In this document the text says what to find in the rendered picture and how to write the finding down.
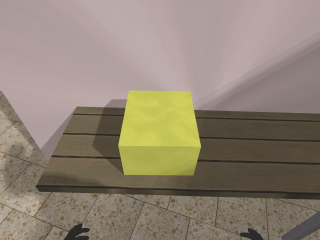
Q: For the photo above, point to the robot left hand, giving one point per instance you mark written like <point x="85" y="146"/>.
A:
<point x="76" y="230"/>

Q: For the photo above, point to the carton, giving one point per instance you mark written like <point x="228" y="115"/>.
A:
<point x="159" y="134"/>

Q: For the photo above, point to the table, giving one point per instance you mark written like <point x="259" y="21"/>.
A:
<point x="243" y="154"/>

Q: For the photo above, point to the robot right hand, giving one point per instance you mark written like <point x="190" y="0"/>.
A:
<point x="253" y="234"/>

